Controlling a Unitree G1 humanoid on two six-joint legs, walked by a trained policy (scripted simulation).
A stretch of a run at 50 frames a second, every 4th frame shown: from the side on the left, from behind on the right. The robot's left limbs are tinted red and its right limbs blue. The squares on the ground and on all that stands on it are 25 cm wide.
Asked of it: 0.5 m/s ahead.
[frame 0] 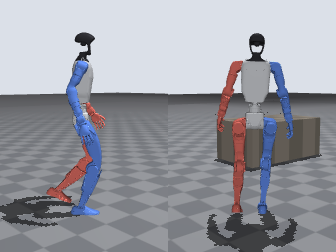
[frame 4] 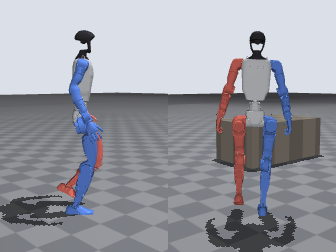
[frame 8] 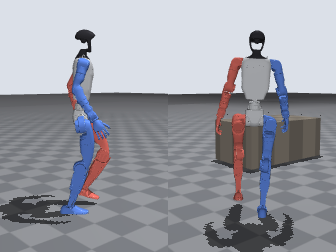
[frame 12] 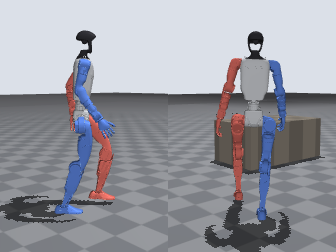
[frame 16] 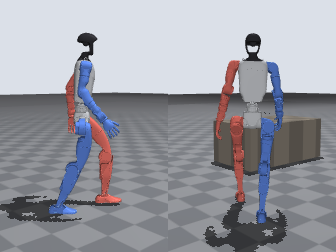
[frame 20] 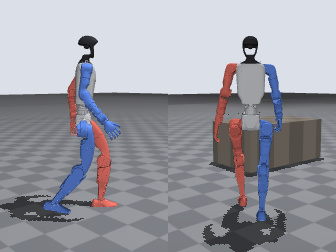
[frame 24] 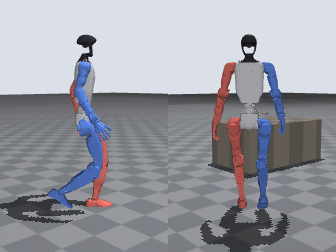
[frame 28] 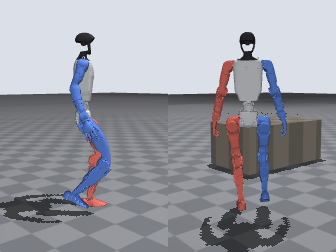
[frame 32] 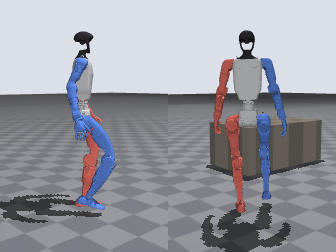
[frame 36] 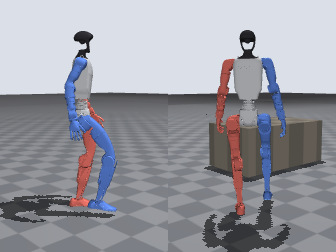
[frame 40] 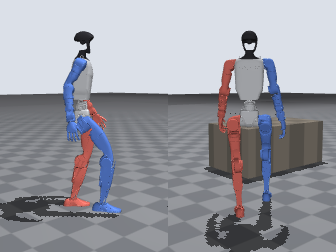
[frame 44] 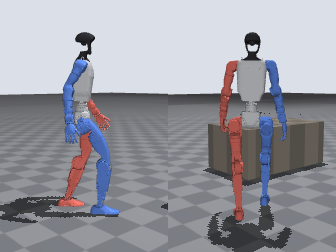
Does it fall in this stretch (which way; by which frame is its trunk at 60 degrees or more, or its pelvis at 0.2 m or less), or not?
no
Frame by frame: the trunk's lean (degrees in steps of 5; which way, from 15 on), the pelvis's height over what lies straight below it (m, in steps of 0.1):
0: 5, 0.8
4: 5, 0.8
8: 5, 0.8
12: 5, 0.8
16: 5, 0.8
20: 5, 0.7
24: 5, 0.8
28: 0, 0.8
32: 0, 0.8
36: 0, 0.8
40: 0, 0.8
44: 5, 0.8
